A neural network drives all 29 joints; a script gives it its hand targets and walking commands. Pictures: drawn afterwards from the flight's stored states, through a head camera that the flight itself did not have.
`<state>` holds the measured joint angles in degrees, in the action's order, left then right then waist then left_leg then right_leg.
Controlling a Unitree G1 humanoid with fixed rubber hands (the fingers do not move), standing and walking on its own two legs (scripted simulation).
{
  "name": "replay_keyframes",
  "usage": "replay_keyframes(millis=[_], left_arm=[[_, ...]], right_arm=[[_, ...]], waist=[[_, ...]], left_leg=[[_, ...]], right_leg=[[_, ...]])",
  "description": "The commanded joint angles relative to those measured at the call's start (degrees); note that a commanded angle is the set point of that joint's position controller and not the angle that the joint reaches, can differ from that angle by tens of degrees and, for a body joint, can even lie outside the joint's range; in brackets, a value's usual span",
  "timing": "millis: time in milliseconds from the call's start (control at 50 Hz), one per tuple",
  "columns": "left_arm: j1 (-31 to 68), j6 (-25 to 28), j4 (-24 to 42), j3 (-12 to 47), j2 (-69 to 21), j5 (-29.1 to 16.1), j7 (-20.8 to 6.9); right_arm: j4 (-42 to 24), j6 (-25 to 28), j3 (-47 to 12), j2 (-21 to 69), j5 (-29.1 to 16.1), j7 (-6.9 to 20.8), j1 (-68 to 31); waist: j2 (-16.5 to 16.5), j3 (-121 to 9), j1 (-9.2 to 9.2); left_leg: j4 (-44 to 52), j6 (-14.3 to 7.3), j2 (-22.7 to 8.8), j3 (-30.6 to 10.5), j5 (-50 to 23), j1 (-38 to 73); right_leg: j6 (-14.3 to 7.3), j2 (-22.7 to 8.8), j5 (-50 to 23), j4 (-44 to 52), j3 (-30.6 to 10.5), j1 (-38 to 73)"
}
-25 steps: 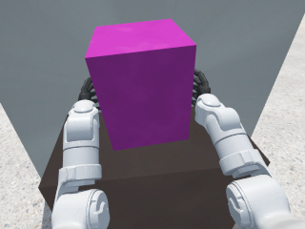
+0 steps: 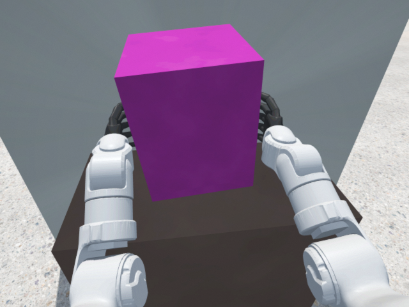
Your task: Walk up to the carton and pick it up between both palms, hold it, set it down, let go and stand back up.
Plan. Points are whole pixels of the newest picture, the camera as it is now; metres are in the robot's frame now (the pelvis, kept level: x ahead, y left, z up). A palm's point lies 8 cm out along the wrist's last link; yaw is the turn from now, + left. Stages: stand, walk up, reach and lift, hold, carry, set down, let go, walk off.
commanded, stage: set down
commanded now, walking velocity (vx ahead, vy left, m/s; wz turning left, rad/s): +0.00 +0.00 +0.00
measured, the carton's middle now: (191, 111) +0.41 +0.03 +0.26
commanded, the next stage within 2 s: none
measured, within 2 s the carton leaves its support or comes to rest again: neither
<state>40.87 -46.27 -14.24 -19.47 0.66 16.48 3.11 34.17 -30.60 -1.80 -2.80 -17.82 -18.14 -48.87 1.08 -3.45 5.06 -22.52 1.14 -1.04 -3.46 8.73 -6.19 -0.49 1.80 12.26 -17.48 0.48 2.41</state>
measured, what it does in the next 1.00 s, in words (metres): stands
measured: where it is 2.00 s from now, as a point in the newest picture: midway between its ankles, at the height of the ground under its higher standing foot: outside the picture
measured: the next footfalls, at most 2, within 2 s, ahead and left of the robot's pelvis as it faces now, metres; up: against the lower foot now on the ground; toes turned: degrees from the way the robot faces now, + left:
none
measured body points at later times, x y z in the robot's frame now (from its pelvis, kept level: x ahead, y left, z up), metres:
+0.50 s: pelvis +0.01 -0.01 +0.00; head -0.05 +0.03 +0.44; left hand +0.38 +0.18 +0.15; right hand +0.39 -0.11 +0.18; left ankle +0.05 +0.13 -0.75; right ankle -0.02 -0.11 -0.75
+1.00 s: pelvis +0.01 +0.00 +0.00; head -0.02 +0.03 +0.45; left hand +0.41 +0.17 +0.13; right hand +0.42 -0.12 +0.17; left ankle +0.05 +0.13 -0.75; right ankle -0.02 -0.11 -0.75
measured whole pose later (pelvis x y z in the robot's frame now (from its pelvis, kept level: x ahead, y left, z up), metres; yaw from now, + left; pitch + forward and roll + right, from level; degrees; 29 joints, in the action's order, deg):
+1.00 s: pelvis +0.01 +0.00 +0.00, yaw -2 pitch -7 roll +0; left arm 40.8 -20.6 -35.7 -25.0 -2.5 21.5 2.4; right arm 56.5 4.3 17.6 4.1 4.4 -8.4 -47.6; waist 4.2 2.4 -1.6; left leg -16.9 1.3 -1.2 -0.2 7.2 -2.4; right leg -0.7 0.9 12.2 -16.0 -0.3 3.5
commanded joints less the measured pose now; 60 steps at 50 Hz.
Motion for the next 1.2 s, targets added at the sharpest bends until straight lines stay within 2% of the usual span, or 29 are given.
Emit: replay_keyframes(millis=[0,60,120,180,220,280,360,460,560,640,720,780,860,1040,1180], left_arm=[[56.8,8.9,9.5,28.0,-34.4,-11.1,-10.9],[54.2,11.9,2.4,23.4,-33.9,-6.7,-12.0],[50.2,14.2,-2.4,18.8,-32.6,-2.4,-13.7],[47.0,15.6,-2.8,16.0,-31.3,0.7,-15.7],[46.3,16.5,-1.1,16.7,-30.9,1.3,-16.4],[48.4,18.4,3.1,20.4,-31.7,-0.1,-16.4],[52.2,21.5,7.6,26.4,-33.5,-2.7,-14.5],[53.9,24.3,7.8,29.7,-34.8,-4.3,-12.0],[53.7,26.9,3.6,27.8,-34.9,-4.1,-10.7],[52.3,28.3,-2.5,23.5,-33.8,-2.9,-10.6],[50.9,29.3,-7.5,19.1,-33.0,-1.3,-10.9],[51.1,30.5,-9.1,17.6,-33.1,-0.8,-10.9],[51.9,32.1,-10.0,17.2,-33.5,-0.8,-10.6],[54.9,35.7,-8.5,21.1,-35.7,-2.7,-8.7],[53.9,37.1,-9.4,21.8,-36.2,-3.3,-7.6]], right_arm=[[-19.8,8.2,-14.2,37.1,-3.9,9.1,-54.7],[-14.1,13.0,-9.2,36.2,3.1,10.5,-54.3],[-6.8,17.2,-3.8,34.7,9.4,12.2,-50.0],[-1.9,21.3,-0.1,32.9,13.4,13.5,-45.6],[-0.6,23.9,0.3,32.2,14.7,13.9,-43.3],[-1.0,27.7,-0.6,32.1,15.4,14.7,-42.0],[-1.8,31.7,-2.9,32.0,15.4,15.5,-41.5],[-2.8,34.4,-4.7,32.3,15.9,16.1,-42.7],[-1.1,35.4,-5.1,33.4,17.2,16.8,-44.1],[3.1,35.2,-3.1,34.4,19.0,17.4,-43.9],[7.6,35.2,-0.3,34.6,20.8,18.0,-43.1],[9.8,35.8,1.1,34.8,21.6,18.4,-42.9],[11.9,36.7,2.6,34.8,22.6,18.7,-42.0],[13.5,38.7,4.5,35.2,23.9,19.1,-39.7],[13.0,39.5,4.6,35.0,24.6,19.6,-39.7]], waist=[[-4.6,-26.8,-1.02],[-3.1,-23.2,-2.17],[-2.2,-18.6,-2.23],[-1.8,-16.5,-1.6],[-2.2,-16.1,-1.1],[-3.5,-18.2,-0.05],[-6.6,-21.4,0.22],[-7.6,-26.4,-0.77],[-5.5,-29.6,-3.28],[-3.0,-27.7,-5.31],[-1.5,-25.2,-6.71],[-1.1,-25.0,-6.98],[-1.7,-25.5,-6.37],[-6.0,-31.9,-4.74],[-6.9,-35.0,-5.76]], left_leg=[[0.6,1.0,2.9,2.4,-15.2,19.1],[3.1,-0.4,2.6,3.6,-10.5,18.6],[5.0,-0.9,2.6,5.3,-8.7,18.2],[4.7,-0.2,2.8,6.7,-13.6,20.0],[4.1,0.6,2.7,7.3,-17.8,21.3],[2.8,1.9,2.6,7.7,-24.5,23.9],[1.6,3.5,2.0,7.4,-30.0,26.5],[1.2,3.6,1.9,7.3,-28.2,25.8],[2.3,1.8,2.3,8.1,-21.6,21.3],[4.4,0.0,2.5,9.0,-15.1,16.5],[5.6,-0.7,2.5,9.9,-13.0,14.7],[5.5,-0.3,2.3,10.4,-15.2,15.2],[4.6,0.8,2.0,10.5,-19.4,17.1],[1.0,4.1,1.4,9.8,-30.0,22.1],[-0.8,4.5,0.9,9.1,-34.8,23.1]], right_leg=[[4.8,1.4,-10.2,4.4,2.8,-7.7],[4.3,0.9,-6.3,5.1,3.4,-6.5],[3.8,0.5,-5.8,5.2,3.9,-3.4],[4.0,0.5,-10.4,4.7,4.9,0.9],[4.2,0.5,-13.4,4.4,5.7,1.9],[4.2,0.6,-17.2,3.9,6.5,1.8],[3.5,0.5,-17.2,3.8,7.0,-0.7],[3.2,-0.2,-17.2,3.6,6.7,-1.2],[3.5,-0.6,-17.5,2.6,5.9,0.6],[3.9,-1.0,-16.3,2.3,5.1,1.8],[4.2,-1.0,-16.1,2.5,4.8,2.4],[4.3,-0.7,-17.8,2.5,4.8,2.6],[4.2,-0.3,-20.1,2.6,5.1,1.9],[3.1,0.4,-22.9,2.6,5.8,-2.3],[2.4,0.6,-23.2,2.7,5.9,-4.9]])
